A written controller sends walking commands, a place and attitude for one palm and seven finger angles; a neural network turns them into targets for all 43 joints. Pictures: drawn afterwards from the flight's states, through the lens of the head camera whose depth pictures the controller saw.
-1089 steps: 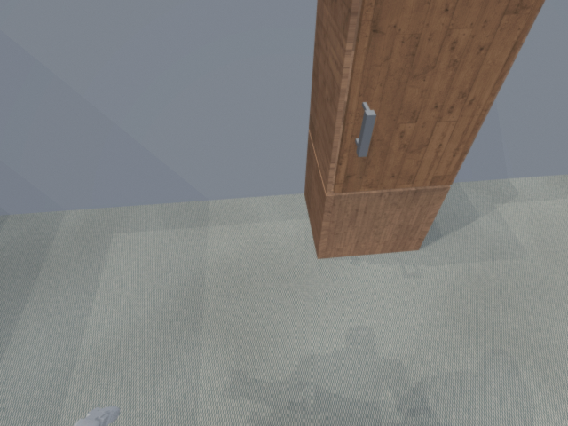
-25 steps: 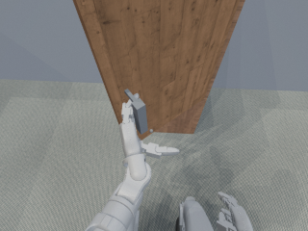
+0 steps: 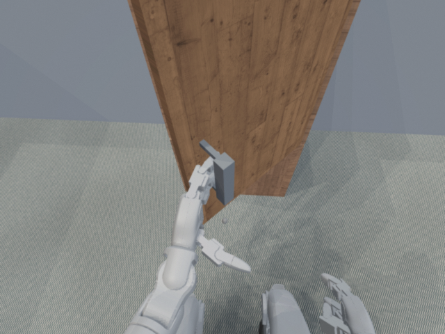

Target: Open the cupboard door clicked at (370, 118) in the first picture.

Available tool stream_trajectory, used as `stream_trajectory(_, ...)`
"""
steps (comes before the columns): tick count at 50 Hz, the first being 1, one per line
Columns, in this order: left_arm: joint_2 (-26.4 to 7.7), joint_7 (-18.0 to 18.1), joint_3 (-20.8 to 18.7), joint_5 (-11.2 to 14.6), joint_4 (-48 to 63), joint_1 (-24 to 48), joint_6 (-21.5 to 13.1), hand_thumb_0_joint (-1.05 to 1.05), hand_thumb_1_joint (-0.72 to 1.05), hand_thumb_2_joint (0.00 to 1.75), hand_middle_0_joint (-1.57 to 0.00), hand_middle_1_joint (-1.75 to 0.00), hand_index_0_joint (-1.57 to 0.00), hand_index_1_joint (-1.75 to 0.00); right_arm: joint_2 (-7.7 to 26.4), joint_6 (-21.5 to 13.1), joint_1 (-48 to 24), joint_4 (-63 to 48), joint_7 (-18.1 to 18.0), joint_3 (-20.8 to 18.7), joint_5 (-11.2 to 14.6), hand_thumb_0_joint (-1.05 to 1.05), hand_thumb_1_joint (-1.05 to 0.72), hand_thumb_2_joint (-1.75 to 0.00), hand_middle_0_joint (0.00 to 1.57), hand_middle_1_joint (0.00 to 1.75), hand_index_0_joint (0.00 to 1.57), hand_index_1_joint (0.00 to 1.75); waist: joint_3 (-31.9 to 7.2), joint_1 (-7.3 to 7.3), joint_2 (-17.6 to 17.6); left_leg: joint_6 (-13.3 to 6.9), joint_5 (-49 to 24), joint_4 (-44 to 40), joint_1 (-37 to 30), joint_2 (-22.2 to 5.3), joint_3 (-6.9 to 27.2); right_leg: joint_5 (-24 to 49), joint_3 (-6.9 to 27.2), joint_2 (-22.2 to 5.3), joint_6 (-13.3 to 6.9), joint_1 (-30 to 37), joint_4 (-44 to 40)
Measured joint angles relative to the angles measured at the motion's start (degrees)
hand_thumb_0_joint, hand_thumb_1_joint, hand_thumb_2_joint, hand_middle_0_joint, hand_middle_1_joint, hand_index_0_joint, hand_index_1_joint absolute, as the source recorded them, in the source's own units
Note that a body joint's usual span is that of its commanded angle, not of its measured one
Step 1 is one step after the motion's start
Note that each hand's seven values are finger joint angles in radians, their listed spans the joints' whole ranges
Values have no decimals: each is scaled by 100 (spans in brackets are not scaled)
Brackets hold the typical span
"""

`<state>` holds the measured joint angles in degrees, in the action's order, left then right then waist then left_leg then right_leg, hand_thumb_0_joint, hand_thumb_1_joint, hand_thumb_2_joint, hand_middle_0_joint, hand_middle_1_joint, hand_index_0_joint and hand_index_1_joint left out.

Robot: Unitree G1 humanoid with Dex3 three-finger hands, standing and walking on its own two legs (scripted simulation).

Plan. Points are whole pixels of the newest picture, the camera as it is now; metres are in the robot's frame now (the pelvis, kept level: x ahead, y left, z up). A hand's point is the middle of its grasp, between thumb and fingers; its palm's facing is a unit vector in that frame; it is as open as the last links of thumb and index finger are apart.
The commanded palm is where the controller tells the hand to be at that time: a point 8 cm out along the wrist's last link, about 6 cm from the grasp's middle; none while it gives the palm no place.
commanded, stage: slide the hand sideways off the handle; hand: left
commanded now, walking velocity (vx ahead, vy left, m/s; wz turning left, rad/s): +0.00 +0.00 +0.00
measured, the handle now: (216, 173) +0.39 +0.03 +0.04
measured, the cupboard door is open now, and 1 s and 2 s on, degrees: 45 45 45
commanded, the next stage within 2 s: draw the hand back to the body in 0.66 s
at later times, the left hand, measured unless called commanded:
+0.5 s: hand (185, 243) +0.26 +0.07 +0.03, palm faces -0.08 -1.00 -0.03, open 16.3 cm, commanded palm +0.24 +0.13 +0.03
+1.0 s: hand (150, 252) +0.23 +0.11 +0.09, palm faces -0.10 -0.99 -0.08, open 16.3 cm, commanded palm +0.21 +0.17 +0.09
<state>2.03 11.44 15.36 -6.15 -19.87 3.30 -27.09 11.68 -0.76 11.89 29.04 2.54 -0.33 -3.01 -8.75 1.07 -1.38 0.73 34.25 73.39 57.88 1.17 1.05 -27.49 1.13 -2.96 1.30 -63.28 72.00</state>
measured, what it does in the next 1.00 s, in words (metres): stands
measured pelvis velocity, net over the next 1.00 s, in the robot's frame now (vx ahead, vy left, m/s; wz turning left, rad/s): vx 0.01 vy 0.00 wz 0.01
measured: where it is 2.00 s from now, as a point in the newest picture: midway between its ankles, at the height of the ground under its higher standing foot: outside the picture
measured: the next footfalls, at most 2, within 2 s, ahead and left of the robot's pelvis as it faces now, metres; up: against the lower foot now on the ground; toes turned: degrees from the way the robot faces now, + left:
none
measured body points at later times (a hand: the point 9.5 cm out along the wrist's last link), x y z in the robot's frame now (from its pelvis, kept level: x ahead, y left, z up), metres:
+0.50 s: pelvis +0.01 -0.02 +0.00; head +0.11 -0.03 +0.44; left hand +0.26 +0.13 +0.03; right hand +0.22 -0.24 -0.10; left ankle +0.01 +0.13 -0.62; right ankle +0.06 -0.14 -0.62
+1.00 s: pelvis +0.01 +0.00 +0.01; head +0.07 -0.02 +0.45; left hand +0.23 +0.16 +0.10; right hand +0.20 -0.22 -0.08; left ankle +0.01 +0.13 -0.62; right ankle +0.06 -0.14 -0.62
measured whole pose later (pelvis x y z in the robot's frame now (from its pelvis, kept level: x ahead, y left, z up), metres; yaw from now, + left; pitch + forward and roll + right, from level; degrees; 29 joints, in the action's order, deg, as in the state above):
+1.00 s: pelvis +0.01 +0.00 +0.01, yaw +1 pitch +15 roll +0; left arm -9.4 -5.9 4.0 6.6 15.1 -24.3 -17.3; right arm 12.2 -3.7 13.7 23.5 -2.4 1.1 0.6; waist -8.6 -0.6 -3.1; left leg 1.3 35.4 72.7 52.5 0.8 3.0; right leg -28.8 -0.9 -2.7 1.1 -57.1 70.7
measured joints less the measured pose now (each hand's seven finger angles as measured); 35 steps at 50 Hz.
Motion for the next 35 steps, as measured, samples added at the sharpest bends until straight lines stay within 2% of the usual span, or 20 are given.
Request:
stream_trajectory(5, -228, -301, -144, 352, 361, -354, 198, -2, -50, 30, -16, -30, -15, -30, 7, 1, -110, -57, -147, 37, 74, 1, -91, -90, 20, 30, 20, 30, 86, -77, -34, 36, -31, -100, -109, -5, 34, 0, -36, 1, -27, 102, -61)
stream_trajectory(9, -309, -558, -222, 557, 727, -678, 135, -2, -50, 30, -17, -31, -16, -31, 6, -108, -133, -73, -217, 48, 103, 1, -91, -90, 20, 30, 20, 30, 39, -104, -12, 77, -32, -152, -149, -3, 85, -37, -86, -7, -64, 143, -76)
stream_trajectory(13, -318, -776, -304, 590, 1010, -987, 77, -2, -50, 30, -17, -31, -16, -31, 31, -160, -136, -129, -221, 31, 123, 1, -91, -90, 20, 30, 20, 30, -10, -134, 30, 122, 19, -110, -147, -8, 142, -114, -143, -9, -106, 145, -9)
stream_trajectory(17, -438, -1009, -373, 560, 1135, -1192, 158, -2, -50, 30, -16, -30, -16, -30, 75, -166, -177, -199, -242, 8, 131, 1, -91, -90, 20, 30, 20, 30, -9, -153, 50, 154, 75, -26, -104, -16, 181, -186, -180, -4, -138, 100, 91)
stream_trajectory(22, -626, -1271, -652, 792, 1355, -1483, 249, -2, -50, 30, -16, -30, -16, -30, 85, -196, -221, -244, -319, -20, 164, 1, -91, -90, 20, 30, 20, 30, 24, -155, 60, 186, 135, 65, -55, -44, 208, -243, -206, 22, -168, 44, 188)
stream_trajectory(27, -748, -1465, -918, 1052, 1796, -1835, 163, -2, -49, 30, -16, -30, -16, -30, 97, -285, -173, -242, -355, -40, 183, 1, -91, -90, 20, 30, 20, 30, 5, -173, 21, 199, 181, 149, 2, -52, 254, -282, -250, 28, -178, 11, 243)
stream_trajectory(31, -789, -1726, -953, 1144, 2102, -2135, 137, -2, -50, 30, -15, -30, -15, -30, 120, -323, -113, -266, -354, -28, 204, 1, -91, -90, 20, 30, 20, 30, -37, -183, -18, 187, 218, 222, 39, -43, 265, -312, -258, 19, -161, -10, 292)
stream_trajectory(35, -830, -1913, -898, 1161, 2189, -2286, 279, -2, -50, 30, -15, -30, -15, -30, 137, -353, -84, -333, -384, -3, 223, 1, -91, -90, 20, 30, 20, 30, -42, -175, -27, 164, 249, 320, 106, -32, 254, -327, -243, 12, -137, -69, 365)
